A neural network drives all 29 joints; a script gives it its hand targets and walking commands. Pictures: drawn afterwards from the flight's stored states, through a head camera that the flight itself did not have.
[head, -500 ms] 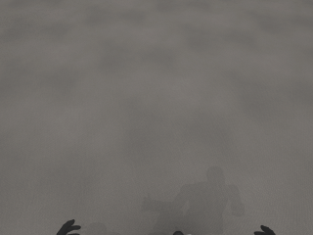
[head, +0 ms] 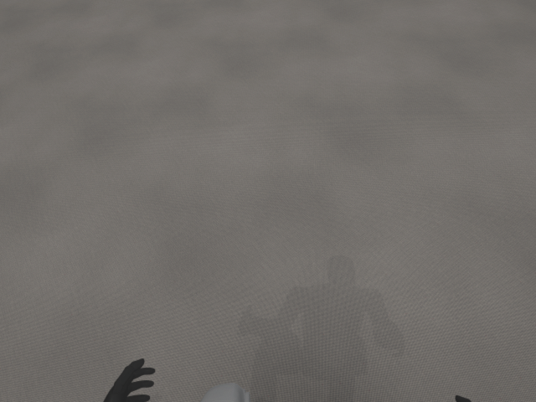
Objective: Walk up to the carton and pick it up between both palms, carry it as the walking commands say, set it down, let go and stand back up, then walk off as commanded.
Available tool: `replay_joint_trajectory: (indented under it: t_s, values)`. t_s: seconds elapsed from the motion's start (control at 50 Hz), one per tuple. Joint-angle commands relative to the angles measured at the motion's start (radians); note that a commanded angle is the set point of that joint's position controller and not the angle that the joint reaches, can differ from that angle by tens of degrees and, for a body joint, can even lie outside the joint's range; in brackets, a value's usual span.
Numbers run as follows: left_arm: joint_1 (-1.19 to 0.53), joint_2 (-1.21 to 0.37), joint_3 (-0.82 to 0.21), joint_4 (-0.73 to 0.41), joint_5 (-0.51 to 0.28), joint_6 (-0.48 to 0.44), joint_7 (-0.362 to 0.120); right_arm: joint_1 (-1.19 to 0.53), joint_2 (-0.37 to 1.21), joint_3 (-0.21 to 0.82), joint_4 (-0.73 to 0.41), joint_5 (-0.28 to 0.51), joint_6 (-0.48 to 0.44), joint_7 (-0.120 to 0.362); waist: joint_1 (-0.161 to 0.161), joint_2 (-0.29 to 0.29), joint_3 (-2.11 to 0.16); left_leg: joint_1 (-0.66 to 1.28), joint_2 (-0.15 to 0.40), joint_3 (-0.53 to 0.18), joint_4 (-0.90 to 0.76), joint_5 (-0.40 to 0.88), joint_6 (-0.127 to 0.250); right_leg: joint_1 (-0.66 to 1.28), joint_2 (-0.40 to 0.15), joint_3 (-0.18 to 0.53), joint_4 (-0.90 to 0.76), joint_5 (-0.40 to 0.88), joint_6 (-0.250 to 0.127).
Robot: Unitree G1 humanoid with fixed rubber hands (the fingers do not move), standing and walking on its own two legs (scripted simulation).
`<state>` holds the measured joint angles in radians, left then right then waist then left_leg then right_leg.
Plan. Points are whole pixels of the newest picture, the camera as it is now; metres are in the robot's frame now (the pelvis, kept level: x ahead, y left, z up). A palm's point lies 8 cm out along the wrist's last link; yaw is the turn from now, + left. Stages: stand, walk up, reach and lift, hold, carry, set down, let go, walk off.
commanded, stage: walk up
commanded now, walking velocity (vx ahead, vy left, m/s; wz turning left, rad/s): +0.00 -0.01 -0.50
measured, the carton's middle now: out of the picture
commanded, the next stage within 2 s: none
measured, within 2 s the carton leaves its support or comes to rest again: neither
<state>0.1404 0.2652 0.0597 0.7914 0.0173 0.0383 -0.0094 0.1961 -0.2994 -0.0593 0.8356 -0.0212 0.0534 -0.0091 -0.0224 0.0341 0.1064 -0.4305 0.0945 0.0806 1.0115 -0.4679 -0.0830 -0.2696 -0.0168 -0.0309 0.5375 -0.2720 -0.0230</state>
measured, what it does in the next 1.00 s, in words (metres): steps on the spot, turning right: left foot, then right foot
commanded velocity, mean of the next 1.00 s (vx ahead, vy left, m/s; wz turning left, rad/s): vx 0.00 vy -0.01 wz -0.50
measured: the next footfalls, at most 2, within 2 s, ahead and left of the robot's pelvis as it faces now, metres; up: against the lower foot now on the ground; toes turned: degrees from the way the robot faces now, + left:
left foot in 0.24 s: +0.05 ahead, +0.14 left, +0.00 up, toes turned -2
right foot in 0.62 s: -0.05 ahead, -0.10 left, +0.00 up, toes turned -24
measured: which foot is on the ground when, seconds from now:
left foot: up 0.00-0.22, down 0.24-0.64, up 0.66-1.00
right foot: down 0.00-0.24, up 0.26-0.60, down 0.62-1.00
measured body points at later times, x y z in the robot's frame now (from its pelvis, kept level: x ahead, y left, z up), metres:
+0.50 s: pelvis -0.03 +0.03 +0.00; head +0.01 +0.04 +0.45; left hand +0.14 +0.27 -0.13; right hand +0.01 -0.25 -0.11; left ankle +0.01 +0.14 -0.74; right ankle -0.07 -0.10 -0.69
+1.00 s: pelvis -0.05 +0.01 +0.00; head +0.00 -0.03 +0.45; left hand +0.15 +0.22 -0.12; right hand -0.04 -0.29 -0.12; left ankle +0.00 +0.14 -0.70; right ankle -0.09 -0.08 -0.74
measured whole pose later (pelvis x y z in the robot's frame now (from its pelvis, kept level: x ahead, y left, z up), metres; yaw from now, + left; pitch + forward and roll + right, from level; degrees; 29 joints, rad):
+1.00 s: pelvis -0.05 +0.01 +0.00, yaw -28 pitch +2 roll +1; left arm 0.20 0.27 0.06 0.85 0.02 0.04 0.00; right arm 0.10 -0.27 -0.03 0.80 0.00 0.06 -0.02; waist 0.03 0.00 0.10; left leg -0.36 0.02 0.02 0.76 -0.43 -0.07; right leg -0.27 0.04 0.07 0.48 -0.23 -0.04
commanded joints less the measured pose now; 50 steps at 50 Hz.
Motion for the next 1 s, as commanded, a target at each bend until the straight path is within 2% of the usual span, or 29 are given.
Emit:
replay_joint_trajectory:
  t_s: [0.0, 0.1, 0.14, 0.18, 0.2, 0.22, 0.24, 0.26, 0.28, 0.3, 0.32, 0.36, 0.42, 0.48, 0.54, 0.58, 0.6, 0.62, 0.64, 0.66, 0.68, 0.7, 0.74, 0.8, 0.86, 0.92, 0.98]
  values:
    - [-0.002, 0.166, 0.038, -0.043, 0.005, 0.0, 0.01, 0.006, -0.076, -0.011, -0.059, -0.004, -0.004, 0.001, 0.013, -0.204, -0.134, -0.061, -0.015, -0.043, 0.027, 0.065, 0.005, 0.108, -0.232, 0.218, -0.183, 0.448, -0.129]
    - [0.016, 0.188, 0.045, -0.034, 0.009, 0.007, 0.006, -0.033, -0.058, 0.001, -0.072, 0.007, -0.005, -0.005, 0.027, -0.211, -0.131, 0.017, -0.058, -0.031, -0.184, 0.058, 0.012, 0.08, -0.218, 0.26, -0.195, 0.349, -0.128]
    - [0.008, 0.195, 0.05, -0.036, 0.01, 0.013, 0.004, -0.022, -0.052, 0.002, -0.071, 0.016, -0.01, -0.007, 0.022, -0.224, -0.135, 0.082, -0.077, -0.023, -0.285, 0.064, 0.024, 0.045, -0.21, 0.283, -0.2, 0.315, -0.12]
    - [-0.02, 0.195, 0.049, -0.041, 0.009, 0.019, 0.001, 0.033, -0.043, 0.003, -0.053, 0.018, -0.019, -0.015, -0.011, -0.207, -0.147, 0.201, -0.098, 0.006, -0.463, 0.146, 0.036, -0.011, -0.175, 0.271, -0.162, 0.29, -0.093]
    - [-0.032, 0.182, 0.043, -0.048, 0.007, 0.019, 0.001, 0.078, -0.045, 0.001, -0.036, 0.014, -0.028, -0.023, -0.033, -0.184, -0.158, 0.29, -0.092, 0.026, -0.583, 0.223, 0.045, -0.058, -0.141, 0.254, -0.117, 0.25, -0.064]
    - [-0.006, 0.135, 0.032, -0.056, 0.007, 0.017, 0.002, 0.119, -0.093, -0.013, -0.026, 0.007, -0.037, -0.029, -0.041, -0.07, -0.181, 0.39, 0.033, -0.111, -0.669, 0.217, 0.079, -0.168, -0.071, 0.214, 0.014, 0.12, -0.013]
    - [-0.008, 0.061, 0.014, -0.086, 0.013, 0.013, -0.002, 0.134, -0.203, -0.031, -0.023, -0.009, -0.039, -0.031, -0.044, 0.196, -0.154, 0.45, 0.291, -0.399, -0.763, 0.252, 0.16, -0.385, 0.062, 0.092, 0.263, -0.155, 0.045]
    - [-0.001, 0.089, 0.027, -0.099, 0.011, 0.022, 0.005, 0.078, -0.219, -0.025, -0.05, -0.005, -0.036, -0.022, -0.013, 0.208, -0.134, 0.275, 0.411, -0.453, -0.79, 0.224, 0.248, -0.328, 0.01, 0.067, 0.429, -0.322, 0.06]
    - [0.002, 0.113, 0.034, -0.08, 0.008, 0.026, 0.001, 0.025, -0.182, -0.014, -0.055, -0.002, -0.036, -0.016, 0.001, 0.14, -0.097, 0.179, 0.353, -0.388, -0.8, 0.19, 0.243, -0.266, -0.016, 0.099, 0.511, -0.277, 0.057]
    - [0.024, 0.117, 0.037, -0.06, 0.014, 0.028, -0.009, -0.029, -0.152, -0.005, -0.071, -0.008, -0.038, -0.014, 0.022, 0.105, -0.078, 0.129, 0.297, -0.289, -0.798, 0.198, 0.224, -0.236, -0.016, 0.092, 0.575, -0.219, 0.061]
    - [0.046, 0.12, 0.04, -0.038, 0.015, 0.031, -0.017, -0.073, -0.126, 0.002, -0.083, -0.01, -0.038, -0.017, 0.038, 0.104, -0.075, 0.126, 0.248, -0.204, -0.787, 0.228, 0.199, -0.23, -0.014, 0.073, 0.613, -0.166, 0.07]
    - [0.059, 0.108, 0.033, -0.024, 0.011, 0.031, -0.027, -0.068, -0.111, 0.002, -0.08, -0.011, -0.045, -0.021, 0.036, 0.128, -0.081, 0.171, 0.204, -0.111, -0.755, 0.338, 0.185, -0.23, -0.019, 0.038, 0.575, -0.123, 0.086]
    - [0.007, 0.08, 0.014, -0.037, 0.006, 0.03, -0.032, 0.011, -0.12, -0.01, -0.056, -0.015, -0.048, -0.02, -0.004, 0.139, -0.099, 0.283, 0.212, -0.061, -0.704, 0.425, 0.193, -0.226, -0.026, 0.007, 0.418, -0.146, 0.091]
    - [-0.033, 0.055, 0.001, -0.055, 0.001, 0.026, -0.034, 0.045, -0.145, -0.019, -0.046, -0.019, -0.041, -0.016, -0.026, 0.174, -0.104, 0.307, 0.233, -0.037, -0.67, 0.446, 0.21, -0.17, -0.017, -0.03, 0.271, -0.181, 0.08]
    - [0.007, 0.048, 0.0, -0.04, -0.006, 0.014, -0.031, 0.031, -0.167, -0.025, -0.048, -0.02, -0.03, -0.011, -0.008, 0.17, -0.136, 0.32, 0.263, -0.037, -0.617, 0.521, 0.207, -0.1, 0.001, -0.059, 0.16, -0.184, 0.072]
    - [0.084, 0.049, 0.004, -0.003, -0.008, 0.002, -0.028, 0.005, -0.179, -0.027, -0.049, -0.018, -0.023, -0.009, 0.036, 0.144, -0.162, 0.297, 0.254, 0.001, -0.542, 0.54, 0.16, 0.018, 0.011, -0.09, -0.024, -0.077, 0.06]
    - [0.124, 0.077, 0.016, 0.011, -0.002, -0.009, -0.024, 0.009, -0.149, -0.017, -0.05, -0.013, -0.023, -0.004, 0.063, 0.094, -0.174, 0.236, 0.22, 0.034, -0.464, 0.45, 0.11, 0.119, -0.03, -0.067, -0.119, -0.002, 0.039]
    - [0.142, 0.146, 0.031, 0.013, 0.011, -0.019, -0.022, 0.025, -0.093, -0.003, -0.059, -0.008, -0.022, 0.0, 0.07, -0.097, -0.15, 0.077, 0.12, 0.081, -0.289, 0.179, 0.052, 0.202, -0.167, 0.117, -0.215, 0.117, -0.002]
    - [0.196, 0.281, 0.057, 0.017, 0.024, -0.017, -0.018, -0.092, -0.078, 0.008, -0.126, -0.003, -0.011, -0.002, 0.128, -0.4, -0.069, -0.189, -0.036, 0.09, -0.094, -0.145, -0.013, 0.17, -0.369, 0.495, -0.254, 0.321, -0.14]
    - [0.199, 0.25, 0.052, 0.022, 0.018, -0.019, -0.004, -0.09, -0.07, 0.0, -0.122, -0.002, 0.002, -0.011, 0.099, -0.274, -0.073, -0.208, 0.004, -0.031, 0.045, -0.149, -0.007, 0.164, -0.377, 0.462, -0.214, 0.476, -0.171]
    - [0.135, 0.213, 0.042, 0.013, 0.005, -0.021, 0.005, -0.083, -0.071, 0.0, -0.115, 0.001, 0.003, -0.007, 0.065, -0.209, -0.087, -0.193, 0.004, -0.076, 0.064, -0.073, -0.003, 0.163, -0.328, 0.378, -0.196, 0.483, -0.154]
    - [0.07, 0.181, 0.031, 0.005, -0.004, -0.02, 0.01, -0.055, -0.068, -0.002, -0.103, 0.003, -0.003, -0.005, 0.038, -0.186, -0.096, -0.158, 0.009, -0.085, 0.045, 0.01, -0.003, 0.153, -0.276, 0.295, -0.19, 0.484, -0.126]
    - [0.028, 0.155, 0.023, 0.004, -0.004, -0.026, 0.012, -0.016, -0.077, -0.006, -0.069, 0.0, -0.006, 0.001, 0.014, -0.19, -0.135, -0.091, -0.01, -0.068, 0.053, 0.093, -0.007, 0.154, -0.214, 0.217, -0.156, 0.585, -0.104]
    - [0.073, 0.154, 0.022, 0.018, -0.004, -0.025, 0.014, -0.044, -0.06, -0.001, -0.071, 0.008, 0.002, -0.001, 0.032, -0.187, -0.142, -0.071, -0.03, -0.06, 0.003, 0.087, -0.005, 0.176, -0.208, 0.23, -0.149, 0.631, -0.118]
    - [0.102, 0.173, 0.032, 0.022, -0.002, -0.017, 0.016, -0.089, -0.051, 0.007, -0.09, 0.014, 0.005, -0.004, 0.055, -0.191, -0.14, -0.065, -0.045, -0.062, -0.091, 0.056, -0.002, 0.193, -0.209, 0.282, -0.154, 0.556, -0.13]
    - [0.098, 0.181, 0.041, 0.019, -0.001, -0.011, 0.015, -0.101, -0.039, 0.011, -0.097, 0.023, -0.001, -0.009, 0.059, -0.196, -0.146, -0.012, -0.065, -0.06, -0.204, 0.038, 0.007, 0.174, -0.199, 0.325, -0.16, 0.507, -0.133]
    - [0.088, 0.181, 0.05, 0.016, -0.003, -0.004, 0.014, -0.087, -0.028, 0.012, -0.1, 0.033, -0.012, -0.016, 0.054, -0.203, -0.154, 0.058, -0.09, -0.049, -0.342, 0.025, 0.024, 0.152, -0.188, 0.362, -0.152, 0.524, -0.126]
